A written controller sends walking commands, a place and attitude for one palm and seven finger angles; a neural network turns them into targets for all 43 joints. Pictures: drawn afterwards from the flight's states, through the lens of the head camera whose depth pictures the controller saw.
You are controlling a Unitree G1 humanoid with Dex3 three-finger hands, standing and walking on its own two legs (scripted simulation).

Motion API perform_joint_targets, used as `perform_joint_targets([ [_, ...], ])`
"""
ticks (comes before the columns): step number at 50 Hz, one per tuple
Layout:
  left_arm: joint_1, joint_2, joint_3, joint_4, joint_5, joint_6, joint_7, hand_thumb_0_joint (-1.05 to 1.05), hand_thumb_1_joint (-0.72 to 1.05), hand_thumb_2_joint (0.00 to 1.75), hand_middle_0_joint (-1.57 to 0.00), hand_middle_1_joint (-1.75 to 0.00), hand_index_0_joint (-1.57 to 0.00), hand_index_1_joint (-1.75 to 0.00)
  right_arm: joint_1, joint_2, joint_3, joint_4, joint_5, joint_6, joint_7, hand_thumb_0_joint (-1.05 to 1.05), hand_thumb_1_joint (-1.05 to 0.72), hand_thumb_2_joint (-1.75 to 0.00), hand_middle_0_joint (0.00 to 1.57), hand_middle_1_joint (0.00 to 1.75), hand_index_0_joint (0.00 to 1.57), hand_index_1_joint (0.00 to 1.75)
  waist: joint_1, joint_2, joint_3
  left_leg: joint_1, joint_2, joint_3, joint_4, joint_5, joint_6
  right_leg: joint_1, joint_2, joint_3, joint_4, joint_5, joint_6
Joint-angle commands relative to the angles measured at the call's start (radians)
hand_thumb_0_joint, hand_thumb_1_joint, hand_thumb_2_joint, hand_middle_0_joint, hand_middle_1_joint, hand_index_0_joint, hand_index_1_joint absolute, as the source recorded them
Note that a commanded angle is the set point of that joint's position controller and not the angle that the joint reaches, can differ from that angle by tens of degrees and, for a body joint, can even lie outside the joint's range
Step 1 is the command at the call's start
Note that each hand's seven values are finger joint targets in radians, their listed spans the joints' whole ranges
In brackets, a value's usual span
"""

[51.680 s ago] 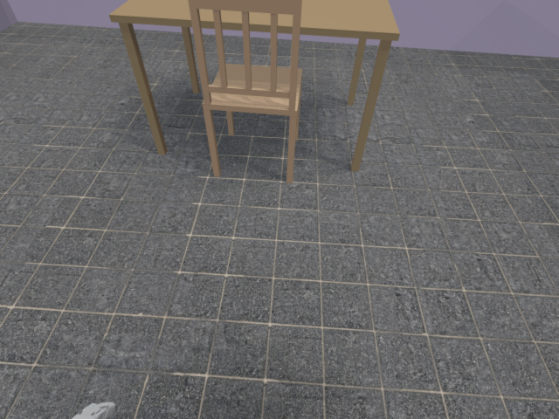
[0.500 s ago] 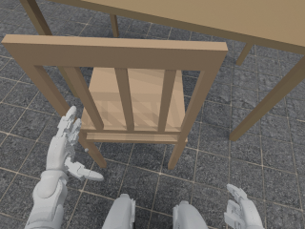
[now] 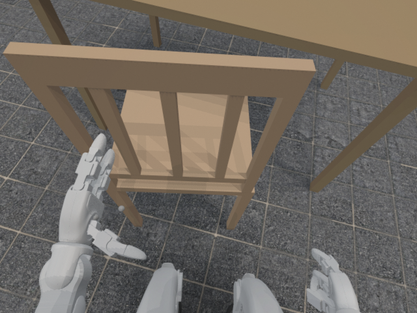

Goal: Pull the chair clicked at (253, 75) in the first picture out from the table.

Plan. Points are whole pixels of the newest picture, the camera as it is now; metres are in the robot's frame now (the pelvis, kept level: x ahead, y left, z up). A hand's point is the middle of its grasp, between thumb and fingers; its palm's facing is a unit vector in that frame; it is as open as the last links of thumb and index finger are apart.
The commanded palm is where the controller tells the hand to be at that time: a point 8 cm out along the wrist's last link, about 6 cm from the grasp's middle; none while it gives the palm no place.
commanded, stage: aim the fingers beside a spindle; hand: left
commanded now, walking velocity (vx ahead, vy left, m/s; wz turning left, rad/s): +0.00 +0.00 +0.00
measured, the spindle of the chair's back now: (174, 140) +0.44 +0.09 +0.02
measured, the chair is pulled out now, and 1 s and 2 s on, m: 0.22 0.22 0.21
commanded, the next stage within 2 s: push the fingers through the gap in 0.70 s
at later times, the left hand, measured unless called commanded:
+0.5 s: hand (112, 202) +0.31 +0.19 +0.00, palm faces +0.03 -1.00 -0.02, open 16.9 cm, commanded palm +0.28 +0.23 +0.02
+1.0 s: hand (127, 198) +0.31 +0.16 +0.02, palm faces -0.03 -1.00 -0.02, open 16.9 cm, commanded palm +0.31 +0.23 +0.02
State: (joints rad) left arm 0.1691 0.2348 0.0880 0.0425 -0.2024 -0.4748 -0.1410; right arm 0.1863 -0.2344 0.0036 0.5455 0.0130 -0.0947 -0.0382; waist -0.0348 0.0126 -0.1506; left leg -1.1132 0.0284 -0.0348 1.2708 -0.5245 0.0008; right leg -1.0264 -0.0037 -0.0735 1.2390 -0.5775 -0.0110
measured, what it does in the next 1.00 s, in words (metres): stands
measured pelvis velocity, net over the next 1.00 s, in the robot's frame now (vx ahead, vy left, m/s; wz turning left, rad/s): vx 0.00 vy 0.00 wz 0.00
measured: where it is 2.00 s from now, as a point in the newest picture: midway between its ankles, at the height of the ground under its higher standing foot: outside the picture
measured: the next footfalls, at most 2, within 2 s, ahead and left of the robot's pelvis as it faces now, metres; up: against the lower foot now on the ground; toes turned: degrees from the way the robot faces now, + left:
none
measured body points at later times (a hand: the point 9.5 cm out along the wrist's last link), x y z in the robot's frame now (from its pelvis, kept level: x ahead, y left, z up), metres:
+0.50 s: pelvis +0.00 +0.00 +0.00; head +0.10 +0.02 +0.44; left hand +0.30 +0.25 +0.00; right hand +0.17 -0.24 -0.10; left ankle +0.04 +0.12 -0.63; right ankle +0.01 -0.12 -0.63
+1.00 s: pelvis +0.00 +0.00 -0.01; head +0.12 +0.03 +0.43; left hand +0.31 +0.22 +0.03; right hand +0.17 -0.25 -0.10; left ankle +0.04 +0.12 -0.63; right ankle +0.01 -0.12 -0.63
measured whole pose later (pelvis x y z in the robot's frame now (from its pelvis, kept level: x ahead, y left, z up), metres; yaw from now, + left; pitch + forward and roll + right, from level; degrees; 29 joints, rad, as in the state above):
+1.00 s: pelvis +0.00 +0.00 -0.01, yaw +0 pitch +23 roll -3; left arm 0.05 0.22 0.10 0.18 -0.19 -0.49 -0.13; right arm 0.17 -0.24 0.01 0.56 0.00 -0.09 -0.04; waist -0.04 0.01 -0.15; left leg -1.16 0.03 -0.03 1.30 -0.53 0.00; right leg -1.07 -0.01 -0.07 1.26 -0.59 -0.01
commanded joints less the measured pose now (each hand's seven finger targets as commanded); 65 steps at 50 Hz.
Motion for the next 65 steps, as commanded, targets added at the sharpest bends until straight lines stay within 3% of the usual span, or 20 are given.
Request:
perform_joint_targets([
  [1, -0.103, 0.097, 0.13, 0.141, 0.002, -0.014, 0.041, 0.0, -0.5, 0.3, -0.06, -0.08, -0.06, -0.08, -0.008, -0.147, -0.047, -0.082, -0.003, -0.016, 0.013, 0.0, -0.9, -0.9, 0.2, 0.3, 0.2, 0.3, -0.031, -0.01, -0.197, 0.189, -0.016, -0.008, -0.142, 0.175, 0.017, 0.07, 0.02, 0.011, -0.174, 0.188, -0.01],
  [3, -0.161, 0.03, 0.052, 0.273, -0.005, 0.05, -0.021, 0.0, -0.5, 0.3, -0.06, -0.08, -0.06, -0.08, -0.008, -0.172, -0.045, -0.098, 0.015, 0.002, 0.015, 0.0, -0.9, -0.9, 0.2, 0.3, 0.2, 0.3, -0.046, -0.058, -0.141, 0.127, -0.026, -0.001, -0.146, 0.062, 0.02, 0.04, 0.018, 0.016, -0.195, 0.093, -0.007],
  [6, -0.219, -0.013, -0.018, 0.237, -0.041, 0.082, -0.113, 0.0, -0.5, 0.3, -0.06, -0.08, -0.06, -0.08, 0.0, -0.183, -0.053, -0.141, 0.035, -0.006, 0.003, 0.0, -0.9, -0.9, 0.2, 0.3, 0.2, 0.3, -0.046, -0.069, -0.207, 0.152, -0.026, -0.001, -0.152, 0.068, 0.033, 0.098, 0.01, 0.037, -0.221, 0.1, -0.012],
  [10, -0.343, 0.173, 0.088, -0.273, -0.051, -0.065, -0.067, 0.0, -0.5, 0.3, -0.06, -0.08, -0.06, -0.08, 0.006, -0.155, -0.062, -0.162, 0.012, -0.048, -0.016, 0.0, -0.9, -0.9, 0.2, 0.3, 0.2, 0.3, 0.022, 0.133, -0.514, 0.397, -0.014, -0.01, -0.16, 0.311, 0.028, 0.186, 0.005, 0.04, -0.172, 0.276, -0.025],
  [12, -0.265, 0.255, 0.166, -0.426, -0.041, -0.128, 0.017, 0.0, -0.5, 0.3, -0.06, -0.08, -0.06, -0.08, 0.024, -0.141, -0.053, -0.14, -0.005, -0.061, -0.018, 0.0, -0.9, -0.9, 0.2, 0.3, 0.2, 0.3, 0.048, 0.189, -0.571, 0.495, -0.009, -0.022, -0.18, 0.439, 0.01, 0.172, 0.013, 0.027, -0.15, 0.329, -0.032],
  [16, -0.188, 0.215, 0.21, -0.094, 0.005, -0.086, 0.102, 0.0, -0.5, 0.3, -0.06, -0.08, -0.06, -0.08, 0.0, -0.134, -0.046, -0.086, -0.013, -0.032, 0.002, 0.0, -0.9, -0.9, 0.2, 0.3, 0.2, 0.3, 0.004, 0.091, -0.356, 0.333, -0.008, -0.022, -0.157, 0.353, 0.013, 0.124, 0.017, 0.013, -0.145, 0.3, -0.018],
  [18, -0.14, 0.092, 0.12, 0.181, 0.016, -0.007, 0.062, 0.0, -0.5, 0.3, -0.06, -0.08, -0.06, -0.08, -0.003, -0.148, -0.044, -0.075, -0.007, -0.003, 0.018, 0.0, -0.9, -0.9, 0.2, 0.3, 0.2, 0.3, -0.033, -0.003, -0.206, 0.194, -0.016, -0.007, -0.145, 0.181, 0.013, 0.06, 0.022, 0.005, -0.16, 0.195, -0.009],
  [20, -0.15, 0.018, 0.041, 0.298, -0.004, 0.069, -0.018, 0.0, -0.5, 0.3, -0.06, -0.08, -0.06, -0.08, -0.006, -0.174, -0.044, -0.1, 0.017, 0.015, 0.02, 0.0, -0.9, -0.9, 0.2, 0.3, 0.2, 0.3, -0.038, -0.06, -0.162, 0.14, -0.028, 0.002, -0.159, 0.083, 0.019, 0.067, 0.019, 0.014, -0.198, 0.122, -0.009],
  [24, -0.195, -0.001, -0.021, 0.131, -0.054, 0.08, -0.133, 0.0, -0.5, 0.3, -0.06, -0.08, -0.06, -0.08, 0.004, -0.177, -0.061, -0.158, 0.032, -0.003, 0.006, 0.0, -0.9, -0.9, 0.2, 0.3, 0.2, 0.3, -0.027, -0.042, -0.317, 0.216, -0.023, 0.001, -0.154, 0.175, 0.034, 0.159, 0.008, 0.031, -0.202, 0.228, -0.011],
  [28, -0.28, 0.194, 0.105, -0.402, -0.051, -0.106, -0.02, 0.0, -0.5, 0.3, -0.06, -0.08, -0.06, -0.08, 0.026, -0.139, -0.059, -0.152, 0.003, -0.053, -0.014, 0.0, -0.9, -0.9, 0.2, 0.3, 0.2, 0.3, 0.032, 0.174, -0.564, 0.504, -0.007, -0.022, -0.174, 0.448, 0.013, 0.171, 0.011, 0.025, -0.153, 0.349, -0.028],
  [31, -0.175, 0.264, 0.212, -0.343, -0.013, -0.146, 0.102, 0.0, -0.5, 0.3, -0.06, -0.08, -0.06, -0.08, 0.028, -0.128, -0.051, -0.105, -0.014, -0.052, -0.011, 0.0, -0.9, -0.9, 0.2, 0.3, 0.2, 0.3, 0.031, 0.143, -0.47, 0.467, -0.001, -0.036, -0.179, 0.501, -0.001, 0.142, 0.017, 0.01, -0.134, 0.361, -0.029],
  [36, -0.153, 0.014, 0.036, 0.285, 0.035, 0.018, 0.035, 0.0, -0.5, 0.3, -0.06, -0.08, -0.06, -0.08, -0.002, -0.157, -0.046, -0.073, -0.001, 0.004, 0.023, 0.0, -0.9, -0.9, 0.2, 0.3, 0.2, 0.3, -0.059, -0.041, -0.136, 0.155, -0.022, -0.012, -0.142, 0.107, 0.017, 0.015, 0.021, 0.002, -0.174, 0.138, -0.012],
  [40, -0.201, -0.013, -0.027, 0.23, -0.031, 0.102, -0.121, 0.0, -0.5, 0.3, -0.06, -0.08, -0.06, -0.08, 0.002, -0.185, -0.057, -0.148, 0.036, 0.011, 0.007, 0.0, -0.9, -0.9, 0.2, 0.3, 0.2, 0.3, -0.032, -0.047, -0.267, 0.192, -0.028, 0.001, -0.16, 0.128, 0.03, 0.13, 0.011, 0.025, -0.204, 0.181, -0.014],
  [43, -0.429, 0.166, 0.095, -0.135, -0.047, -0.01, -0.092, 0.0, -0.5, 0.3, -0.06, -0.08, -0.06, -0.08, 0.002, -0.168, -0.063, -0.151, 0.015, -0.018, -0.016, 0.0, -0.9, -0.9, 0.2, 0.3, 0.2, 0.3, -0.006, 0.073, -0.487, 0.343, -0.014, -0.012, -0.137, 0.295, 0.031, 0.174, 0.008, 0.04, -0.164, 0.301, -0.018],
  [45, -0.409, 0.237, 0.172, -0.262, -0.039, -0.105, -0.016, 0.0, -0.5, 0.3, -0.06, -0.08, -0.06, -0.08, 0.019, -0.146, -0.055, -0.122, -0.004, -0.041, -0.023, 0.0, -0.9, -0.9, 0.2, 0.3, 0.2, 0.3, 0.019, 0.138, -0.541, 0.441, -0.007, -0.017, -0.135, 0.415, 0.018, 0.141, 0.014, 0.032, -0.136, 0.343, -0.025],
  [49, -0.391, 0.192, 0.18, -0.045, 0.009, -0.148, 0.086, 0.0, -0.5, 0.3, -0.06, -0.08, -0.06, -0.08, 0.005, -0.136, -0.046, -0.057, -0.026, -0.037, 0.0, 0.0, -0.9, -0.9, 0.2, 0.3, 0.2, 0.3, -0.017, 0.116, -0.405, 0.336, -0.005, -0.033, -0.1, 0.379, 0.008, 0.042, 0.016, 0.011, -0.091, 0.301, -0.019],
  [53, -0.363, 0.086, 0.08, 0.305, 0.03, 0.004, 0.007, 0.0, -0.5, 0.3, -0.06, -0.08, -0.06, -0.08, 0.009, -0.173, -0.05, -0.067, -0.004, 0.01, 0.017, 0.0, -0.9, -0.9, 0.2, 0.3, 0.2, 0.3, -0.047, 0.006, -0.278, 0.167, -0.017, -0.006, -0.113, 0.146, 0.018, 0.034, 0.018, 0.019, -0.14, 0.172, -0.013],
  [56, -0.559, 0.102, 0.06, 0.146, -0.013, 0.031, -0.048, 0.0, -0.5, 0.3, -0.06, -0.08, -0.06, -0.08, 0.005, -0.182, -0.053, -0.101, 0.013, 0.009, -0.003, 0.0, -0.9, -0.9, 0.2, 0.3, 0.2, 0.3, -0.049, 0.049, -0.376, 0.241, -0.02, -0.005, -0.13, 0.158, 0.027, 0.097, 0.011, 0.037, -0.173, 0.185, -0.016],
  [60, -0.605, 0.202, 0.139, -0.056, -0.033, -0.039, -0.024, 0.0, -0.5, 0.3, -0.06, -0.08, -0.06, -0.08, 0.022, -0.169, -0.054, -0.089, 0.004, -0.02, -0.022, 0.0, -0.9, -0.9, 0.2, 0.3, 0.2, 0.3, -0.015, 0.106, -0.552, 0.399, -0.01, -0.02, -0.135, 0.337, 0.022, 0.152, 0.011, 0.038, -0.162, 0.307, -0.016],
  [65, -0.636, 0.182, 0.15, 0.166, -0.003, -0.074, 0.012, 0.0, -0.5, 0.3, -0.06, -0.08, -0.06, -0.08, 0.035, -0.162, -0.046, -0.024, -0.007, -0.023, -0.015, 0.0, -0.9, -0.9, 0.2, 0.3, 0.2, 0.3, -0.059, 0.025, -0.403, 0.262, -0.009, -0.016, -0.109, 0.247, 0.024, 0.095, 0.018, 0.032, -0.153, 0.247, -0.006],
])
